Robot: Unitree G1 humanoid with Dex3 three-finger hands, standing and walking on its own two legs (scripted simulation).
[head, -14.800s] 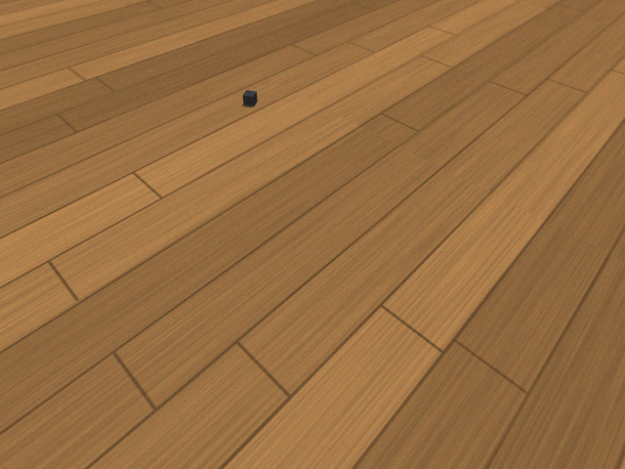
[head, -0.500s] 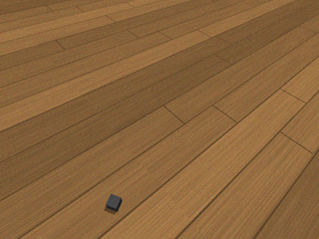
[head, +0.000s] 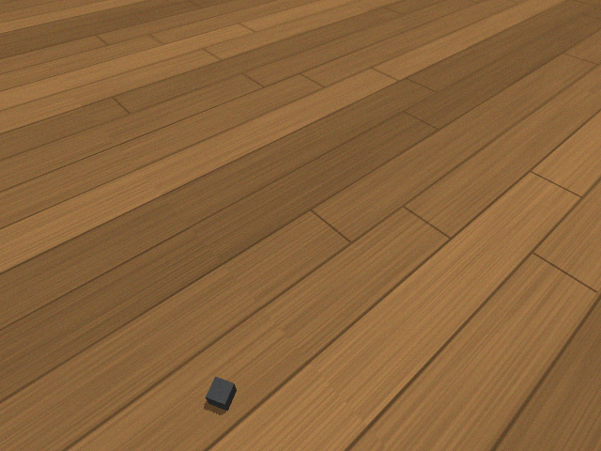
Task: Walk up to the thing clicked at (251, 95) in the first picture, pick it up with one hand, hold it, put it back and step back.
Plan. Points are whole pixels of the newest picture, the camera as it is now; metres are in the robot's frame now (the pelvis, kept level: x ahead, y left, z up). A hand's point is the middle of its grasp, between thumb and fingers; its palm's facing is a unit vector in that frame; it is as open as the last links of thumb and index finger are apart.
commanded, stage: walk up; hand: left
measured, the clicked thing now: (221, 393) +0.44 +0.25 -0.74
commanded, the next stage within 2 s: stand in 0.66 s
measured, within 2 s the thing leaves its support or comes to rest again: neither
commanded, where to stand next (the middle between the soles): +0.05 +0.02 m, yaw -2 degrees
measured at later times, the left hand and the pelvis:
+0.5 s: hand out of the picture +0.10 +0.25 -0.15, palm faces +0.00 -0.94 -0.34, open 7.4 cm; pelvis +0.00 +0.00 +0.00, yaw +0 degrees
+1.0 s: hand out of the picture +0.08 +0.24 -0.15, palm faces -0.03 -0.94 -0.35, open 7.4 cm; pelvis +0.00 -0.01 +0.01, yaw -1 degrees
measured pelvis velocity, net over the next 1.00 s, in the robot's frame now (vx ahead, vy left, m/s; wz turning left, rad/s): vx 0.00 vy -0.01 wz -0.01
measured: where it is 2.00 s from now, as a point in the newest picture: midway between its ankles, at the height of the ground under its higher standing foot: outside the picture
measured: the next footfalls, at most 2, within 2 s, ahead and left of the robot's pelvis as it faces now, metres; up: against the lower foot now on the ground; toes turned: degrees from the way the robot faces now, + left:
none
